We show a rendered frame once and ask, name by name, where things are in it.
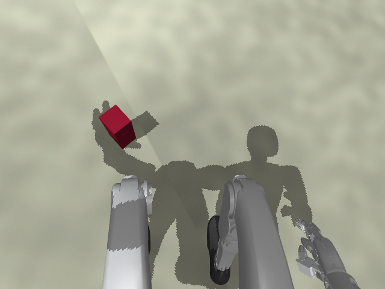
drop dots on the right robot hand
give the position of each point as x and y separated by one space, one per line
326 258

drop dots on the right robot foot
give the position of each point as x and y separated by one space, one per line
219 277

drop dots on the right robot arm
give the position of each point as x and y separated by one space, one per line
340 280

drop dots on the carton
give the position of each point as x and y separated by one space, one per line
118 125

